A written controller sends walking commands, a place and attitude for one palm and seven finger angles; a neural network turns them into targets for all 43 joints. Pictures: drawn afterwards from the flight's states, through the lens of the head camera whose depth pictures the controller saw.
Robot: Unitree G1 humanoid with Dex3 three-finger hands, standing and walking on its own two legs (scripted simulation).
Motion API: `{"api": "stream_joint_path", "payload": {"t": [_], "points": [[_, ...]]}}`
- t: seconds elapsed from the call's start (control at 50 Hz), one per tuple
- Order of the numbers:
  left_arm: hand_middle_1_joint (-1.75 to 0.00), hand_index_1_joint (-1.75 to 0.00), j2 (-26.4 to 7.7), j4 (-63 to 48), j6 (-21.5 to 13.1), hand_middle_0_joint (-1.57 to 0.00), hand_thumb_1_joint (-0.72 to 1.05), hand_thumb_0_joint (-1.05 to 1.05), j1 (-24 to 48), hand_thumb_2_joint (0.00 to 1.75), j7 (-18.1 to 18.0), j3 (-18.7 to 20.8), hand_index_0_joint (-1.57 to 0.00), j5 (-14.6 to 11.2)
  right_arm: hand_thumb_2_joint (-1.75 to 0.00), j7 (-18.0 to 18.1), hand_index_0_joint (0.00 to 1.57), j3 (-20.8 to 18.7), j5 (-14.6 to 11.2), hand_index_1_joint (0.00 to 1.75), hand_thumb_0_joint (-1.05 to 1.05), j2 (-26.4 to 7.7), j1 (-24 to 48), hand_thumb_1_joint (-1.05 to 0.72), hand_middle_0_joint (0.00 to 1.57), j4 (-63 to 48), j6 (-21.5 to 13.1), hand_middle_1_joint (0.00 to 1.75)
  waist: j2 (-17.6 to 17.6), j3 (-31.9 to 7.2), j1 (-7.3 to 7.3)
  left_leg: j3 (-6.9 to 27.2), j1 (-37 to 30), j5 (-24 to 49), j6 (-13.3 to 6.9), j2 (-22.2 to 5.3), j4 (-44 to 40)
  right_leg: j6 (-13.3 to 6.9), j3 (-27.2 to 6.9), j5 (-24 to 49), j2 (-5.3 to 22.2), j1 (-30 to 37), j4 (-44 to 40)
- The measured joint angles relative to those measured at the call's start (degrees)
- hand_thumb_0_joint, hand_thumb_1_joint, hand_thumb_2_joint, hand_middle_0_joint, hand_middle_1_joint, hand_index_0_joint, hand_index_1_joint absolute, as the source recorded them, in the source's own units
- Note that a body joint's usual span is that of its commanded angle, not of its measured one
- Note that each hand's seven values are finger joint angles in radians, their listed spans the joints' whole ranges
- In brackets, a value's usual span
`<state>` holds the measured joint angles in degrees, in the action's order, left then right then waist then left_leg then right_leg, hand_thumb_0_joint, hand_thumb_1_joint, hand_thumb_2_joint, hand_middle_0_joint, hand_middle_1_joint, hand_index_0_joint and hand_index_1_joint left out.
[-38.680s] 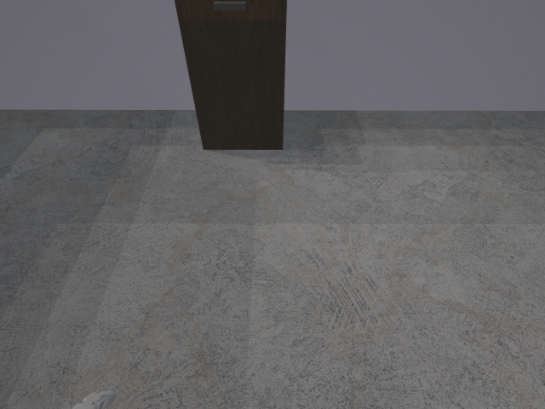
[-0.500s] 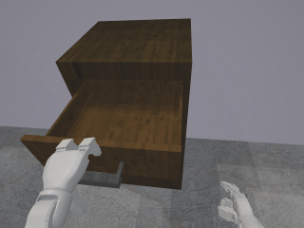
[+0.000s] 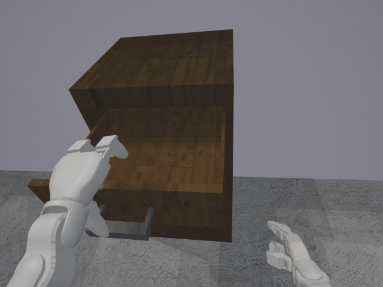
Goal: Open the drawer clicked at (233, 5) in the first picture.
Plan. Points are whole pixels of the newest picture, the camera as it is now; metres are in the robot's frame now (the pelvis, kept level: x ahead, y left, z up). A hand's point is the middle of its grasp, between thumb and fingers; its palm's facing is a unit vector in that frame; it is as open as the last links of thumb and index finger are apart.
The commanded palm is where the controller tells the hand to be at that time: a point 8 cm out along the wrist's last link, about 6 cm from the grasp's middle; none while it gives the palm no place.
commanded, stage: lift the hand off the handle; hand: left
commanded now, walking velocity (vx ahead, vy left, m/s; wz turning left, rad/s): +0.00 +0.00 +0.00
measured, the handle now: (122, 220) +0.24 +0.21 +0.03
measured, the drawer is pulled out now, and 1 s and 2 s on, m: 0.30 0.30 0.30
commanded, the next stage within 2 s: draw the hand back to the body in 0.22 s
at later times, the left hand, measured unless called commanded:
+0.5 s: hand (95, 190) +0.22 +0.20 +0.16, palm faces +0.13 -0.08 -0.99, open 13.9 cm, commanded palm +0.18 +0.22 +0.23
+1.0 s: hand (67, 192) +0.20 +0.23 +0.19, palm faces +0.29 -0.52 -0.80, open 13.8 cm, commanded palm +0.15 +0.25 +0.22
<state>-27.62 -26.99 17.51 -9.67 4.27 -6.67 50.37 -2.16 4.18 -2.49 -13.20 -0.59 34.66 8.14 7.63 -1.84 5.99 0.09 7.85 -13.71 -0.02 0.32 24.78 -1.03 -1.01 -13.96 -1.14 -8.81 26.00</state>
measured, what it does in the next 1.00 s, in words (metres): stands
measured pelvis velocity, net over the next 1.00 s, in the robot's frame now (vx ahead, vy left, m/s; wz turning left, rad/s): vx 0.01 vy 0.01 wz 0.03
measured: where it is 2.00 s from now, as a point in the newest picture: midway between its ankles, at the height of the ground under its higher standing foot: outside the picture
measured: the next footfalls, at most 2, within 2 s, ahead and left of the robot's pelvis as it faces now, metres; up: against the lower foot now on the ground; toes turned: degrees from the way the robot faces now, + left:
none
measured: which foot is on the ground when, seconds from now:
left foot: down 0.00-1.00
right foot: down 0.00-1.00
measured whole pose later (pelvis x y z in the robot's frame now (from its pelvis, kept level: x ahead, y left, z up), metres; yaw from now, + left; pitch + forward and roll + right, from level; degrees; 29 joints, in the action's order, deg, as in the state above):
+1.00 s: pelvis +0.01 +0.01 +0.00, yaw +2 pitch -3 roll -1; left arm -29.0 -34.4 3.1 -22.3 0.0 12.6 17.7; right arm 0.7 3.2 -2.0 -13.5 -4.7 32.2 0.7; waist 6.5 -0.4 5.4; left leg 1.8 10.1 -16.5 -0.5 0.7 29.6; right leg -0.5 0.8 -15.9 -0.7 -9.0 27.9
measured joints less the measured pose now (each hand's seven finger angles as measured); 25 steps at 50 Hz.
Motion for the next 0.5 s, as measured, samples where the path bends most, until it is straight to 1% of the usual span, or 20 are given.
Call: {"api": "stream_joint_path", "payload": {"t": [0.06,0.1,0.14,0.2,0.26,0.3,0.34,0.42,0.46,0.5], "points": [[-1.20,-1.20,-1.29,-2.16,-0.35,-0.32,-0.50,0.00,-1.08,0.30,1.43,0.36,-0.32,-1.03,-0.90,0.12,0.20,-0.26,-0.01,0.30,0.01,-0.99,-0.52,-0.90,0.20,-0.67,0.19,0.30,0.10,0.03,-0.01,0.07,0.03,-0.16,0.18,-0.24,0.26,-0.19,0.09,-0.13,-0.24,0.02,0.18],[-1.20,-1.20,-2.07,-3.41,-1.50,-0.32,-0.50,0.00,-1.55,0.30,1.49,0.96,-0.32,-1.52,-0.90,0.29,0.20,-0.60,0.15,0.30,0.01,-1.54,-0.89,-0.90,0.20,-0.59,-0.09,0.30,0.07,-0.02,0.10,0.28,0.01,-0.29,0.31,-0.35,0.48,-0.34,0.29,-0.28,-0.35,0.14,0.30],[-1.20,-1.20,-3.12,-4.36,-2.54,-0.32,-0.50,0.00,-2.02,0.30,1.37,2.30,-0.32,-2.35,-0.90,0.51,0.20,-0.81,0.06,0.30,0.01,-2.00,-1.12,-0.90,0.20,-0.34,-0.32,0.30,0.08,-0.10,0.24,0.44,0.03,-0.44,0.47,-0.55,0.76,-0.49,0.46,-0.36,-0.54,0.24,0.38],[-1.20,-1.20,-4.55,-3.22,-2.88,-0.32,-0.50,0.00,-1.26,0.30,0.96,4.69,-0.32,-3.08,-0.90,0.79,0.20,-1.03,-0.10,0.30,0.01,-2.48,-1.34,-0.90,0.20,0.08,-0.58,0.30,0.05,-0.19,0.33,0.81,0.36,-0.60,0.75,-0.73,1.25,-0.73,0.84,-0.53,-0.72,0.07,0.73],[-1.20,-1.20,-4.59,-1.00,-1.40,-0.32,-0.50,0.00,-0.38,0.30,1.74,6.67,-0.32,-4.28,-0.90,0.99,0.20,-1.09,-0.65,0.30,0.01,-2.82,-1.36,-0.90,0.20,0.01,-0.71,0.30,0.16,0.14,0.18,1.10,0.95,-0.54,0.97,-0.90,1.63,-0.91,1.13,-0.48,-0.89,-0.40,0.99],[-1.20,-1.20,-3.87,0.25,-0.59,-0.32,-0.50,0.00,0.41,0.30,2.53,6.55,-0.31,-4.62,-0.90,1.26,0.20,-1.22,-0.67,0.30,0.01,-2.97,-1.52,-0.90,0.19,-0.16,-1.10,0.30,0.22,0.47,0.00,1.39,1.29,-0.38,1.03,-0.81,1.71,-0.95,1.43,-0.47,-0.80,-0.67,1.17],[-1.20,-1.20,-3.30,0.68,-0.87,-0.32,-0.50,0.00,0.58,0.30,3.39,5.91,-0.31,-4.83,-0.90,1.70,0.20,-1.14,-0.62,0.30,0.02,-3.01,-1.63,-0.90,0.19,-0.32,-1.58,0.30,0.22,0.82,-0.17,1.57,1.60,-0.24,1.03,-0.75,1.81,-0.96,1.61,-0.47,-0.74,-0.96,1.33],[-1.20,-1.20,-3.81,-0.10,-4.28,-0.32,-0.50,0.00,-0.69,0.30,3.77,4.67,-0.31,-3.94,-0.90,2.38,0.20,-0.85,0.17,0.30,0.02,-2.52,-2.08,-0.90,0.20,-0.58,-2.48,0.30,-0.06,0.97,-0.45,1.49,1.92,-0.43,1.03,-0.74,2.14,-1.02,1.55,-0.70,-0.74,-1.38,1.82],[-1.20,-1.20,-4.80,-1.25,-6.39,-0.32,-0.50,0.00,-2.05,0.30,3.18,5.24,-0.32,-4.28,-0.90,2.54,0.20,-0.71,0.37,0.30,0.02,-2.20,-2.46,-0.90,0.20,-0.59,-2.97,0.30,-0.13,0.77,-0.50,1.34,1.96,-0.74,1.05,-0.88,2.46,-1.04,1.39,-0.84,-0.88,-1.40,1.94],[-1.20,-1.20,-5.81,-1.89,-8.13,-0.32,-0.50,0.00,-3.33,0.30,2.16,6.74,-0.32,-4.96,-0.90,2.54,0.20,-0.74,0.48,0.30,0.02,-1.83,-2.93,-0.90,0.20,-0.53,-3.33,0.30,-0.26,0.49,-0.52,1.26,1.95,-1.07,1.06,-0.92,2.75,-1.02,1.32,-1.07,-0.92,-1.36,2.13]]}}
